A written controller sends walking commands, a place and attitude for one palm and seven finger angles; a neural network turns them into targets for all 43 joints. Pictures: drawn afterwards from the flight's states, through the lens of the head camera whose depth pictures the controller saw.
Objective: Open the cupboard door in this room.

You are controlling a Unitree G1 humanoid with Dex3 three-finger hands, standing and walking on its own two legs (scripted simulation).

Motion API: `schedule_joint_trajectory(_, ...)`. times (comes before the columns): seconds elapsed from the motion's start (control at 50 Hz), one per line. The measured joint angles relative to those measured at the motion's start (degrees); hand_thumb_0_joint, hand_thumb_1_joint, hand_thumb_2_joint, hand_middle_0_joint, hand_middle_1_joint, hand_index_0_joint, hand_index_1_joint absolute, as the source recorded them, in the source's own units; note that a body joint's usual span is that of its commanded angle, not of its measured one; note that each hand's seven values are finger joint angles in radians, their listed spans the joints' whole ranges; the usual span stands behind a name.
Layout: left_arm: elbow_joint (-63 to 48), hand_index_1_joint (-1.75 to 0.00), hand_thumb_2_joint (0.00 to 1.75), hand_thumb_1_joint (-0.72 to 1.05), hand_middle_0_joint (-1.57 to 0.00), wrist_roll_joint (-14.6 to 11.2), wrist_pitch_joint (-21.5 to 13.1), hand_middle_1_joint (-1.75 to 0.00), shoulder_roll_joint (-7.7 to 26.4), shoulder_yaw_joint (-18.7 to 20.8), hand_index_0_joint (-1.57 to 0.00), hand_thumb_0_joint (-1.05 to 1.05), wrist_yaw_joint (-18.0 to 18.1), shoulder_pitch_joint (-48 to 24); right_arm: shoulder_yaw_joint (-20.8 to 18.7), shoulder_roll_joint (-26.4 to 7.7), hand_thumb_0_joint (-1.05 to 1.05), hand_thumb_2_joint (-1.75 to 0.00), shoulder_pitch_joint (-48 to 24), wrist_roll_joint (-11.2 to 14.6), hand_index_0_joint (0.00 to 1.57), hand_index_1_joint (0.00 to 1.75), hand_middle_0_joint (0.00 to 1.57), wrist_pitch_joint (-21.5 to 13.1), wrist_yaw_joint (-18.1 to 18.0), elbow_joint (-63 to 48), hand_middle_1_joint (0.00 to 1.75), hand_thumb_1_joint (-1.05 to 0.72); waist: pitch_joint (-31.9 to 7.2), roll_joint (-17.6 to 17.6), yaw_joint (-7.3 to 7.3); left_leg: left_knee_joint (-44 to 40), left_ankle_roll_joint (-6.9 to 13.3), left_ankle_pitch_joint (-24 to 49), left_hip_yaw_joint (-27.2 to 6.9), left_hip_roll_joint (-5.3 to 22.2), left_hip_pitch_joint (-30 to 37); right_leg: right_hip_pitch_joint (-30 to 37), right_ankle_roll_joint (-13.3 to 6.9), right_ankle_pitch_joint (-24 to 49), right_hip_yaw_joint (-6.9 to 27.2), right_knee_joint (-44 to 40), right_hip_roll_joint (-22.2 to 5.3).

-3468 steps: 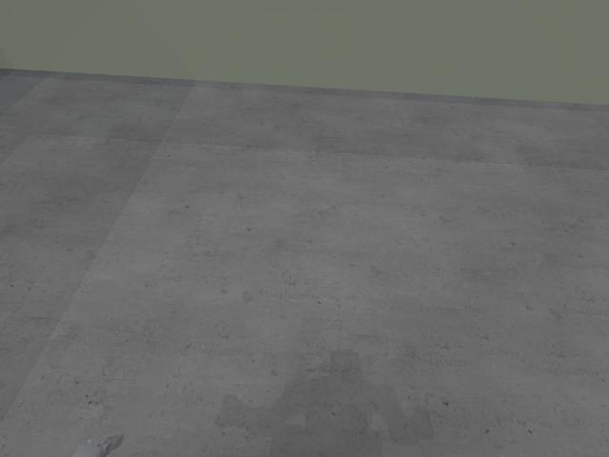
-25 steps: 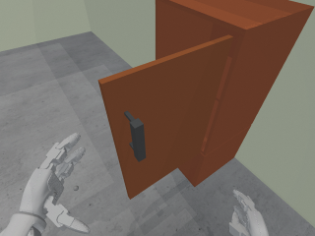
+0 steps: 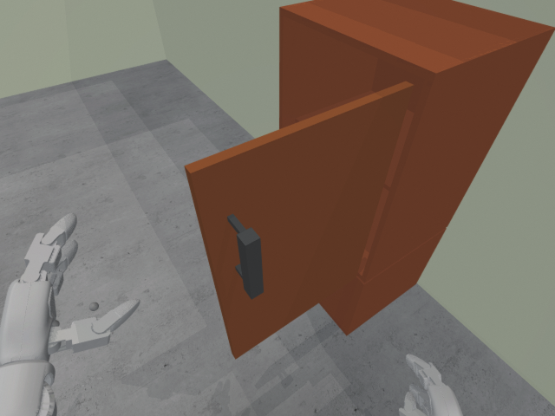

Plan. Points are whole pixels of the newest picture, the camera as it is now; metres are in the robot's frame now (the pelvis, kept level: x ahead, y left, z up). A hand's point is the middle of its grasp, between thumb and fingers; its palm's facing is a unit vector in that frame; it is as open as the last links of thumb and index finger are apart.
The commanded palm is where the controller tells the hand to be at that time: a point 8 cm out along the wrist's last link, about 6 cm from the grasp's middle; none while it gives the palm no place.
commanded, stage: draw the hand back to the body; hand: left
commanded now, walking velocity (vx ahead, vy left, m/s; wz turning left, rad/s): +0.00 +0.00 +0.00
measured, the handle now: (244, 256) +0.34 +0.10 +0.05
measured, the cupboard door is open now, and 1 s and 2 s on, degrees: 90 90 90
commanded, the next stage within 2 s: step back with the hand held close in 0.64 s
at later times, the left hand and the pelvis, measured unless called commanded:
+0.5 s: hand (93, 287) +0.21 +0.24 +0.14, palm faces +0.44 -0.81 -0.39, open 7.6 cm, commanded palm +0.16 +0.28 +0.17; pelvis +0.01 -0.02 +0.01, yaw -1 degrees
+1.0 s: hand (91, 295) +0.20 +0.23 +0.15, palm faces +0.34 -0.80 -0.49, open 7.4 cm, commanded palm +0.14 +0.28 +0.18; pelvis -0.01 -0.02 +0.00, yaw -1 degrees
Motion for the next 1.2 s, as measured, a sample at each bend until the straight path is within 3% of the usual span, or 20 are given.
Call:
schedule_joint_trajectory(0.32, 0.31, -0.3, 0.81, 0.7, -0.21, -0.86, -1.16, -0.31, 1.63, 6.14, -0.2, 0.0, -0.66, -1.27, -2.25, -0.77, 0.02, -0.9, -2.04, -0.03, 0.21, 0.3, 0.2, 1.77, 0.94, 0.92, 0.3, -0.9, 0.21, 0.4, 0.61, -4.58, -1.15, 0.97, 0.23, 1.05, 4.36, 4.08, -1.03, 1.12, 0.34, -4.52, 1.14)
schedule_joint_trajectory(0.44, 1.31, -0.3, 0.87, 0.82, -0.21, -1.01, -1.17, -0.31, 0.41, 5.56, -0.21, 0.01, -0.96, -1.73, -2.5, -0.83, 0.02, -0.9, -2.58, -0.03, 0.21, 0.3, 0.2, 2.36, 1.2, 0.84, 0.3, -0.9, 0.44, 0.81, 0.7, -5.26, -1.52, 1.36, 0.01, 1.31, 4.72, 4.34, -1.41, 1.27, 0.14, -4.88, 1.43)
schedule_joint_trajectory(0.78, 1.64, -0.3, 0.9, 0.89, -0.21, -1.21, -1.55, -0.31, 0.66, 5.32, -0.21, 0.01, -1.29, -1.74, -2.69, -0.52, 0.02, -0.9, -2.31, -0.02, 0.21, 0.3, 0.2, 2.14, 0.91, 1.79, 0.3, -0.9, 0.92, 1.26, 0.55, -5.77, -2.36, 2.0, -0.22, 2.24, 5.43, 5.06, -2.3, 1.92, -0.04, -5.49, 2.38)
schedule_joint_trajectory(0.9, -1.67, -0.3, 0.9, 0.89, -0.21, -0.62, -4.76, -0.31, 2.53, 7.94, -0.21, 0.01, -1.59, 0.68, -2.86, -1.1, 0.02, -0.9, -3.22, 0.29, 0.21, 0.3, 0.2, 4.53, 1.23, -0.65, 0.3, -0.9, 0.29, 1.41, -1.44, -3.22, -2.3, 1.85, -0.6, 2.87, 0.34, 1.14, -2.17, 3.07, -0.4, -5.38, 2.98)
schedule_joint_trajectory(0.98, -2.41, -0.3, 0.9, 0.89, -0.21, -0.59, -5.08, -0.31, 3.5, 7.85, -0.21, 0.01, -1.58, 2.94, -3.81, -1.63, 0.01, -0.9, -3.94, 0.66, 0.21, 0.3, 0.2, 6.37, 0.98, -1.94, 0.3, -0.9, 0.69, 1.11, -2.31, -3.04, -1.8, 2.66, 0.21, 2.54, -1.92, -1.72, -1.61, 3.71, 0.33, -4.4, 2.55)
schedule_joint_trajectory(1.2, -7.62, -0.3, 0.9, 0.89, -0.22, -0.39, -4.79, -0.31, 6.79, 9.11, -0.22, 0.01, -0.32, 5.33, -4.25, -0.72, 0.01, -0.9, -3.02, 1.04, 0.21, 0.3, 0.2, 7.97, 0.05, -4.25, 0.3, -0.9, 2.0, -2.41, -3.18, -0.83, -0.16, 4.77, 1.44, 1.39, -6.42, -7.11, -0.14, 5.34, 1.34, -0.68, 1.23)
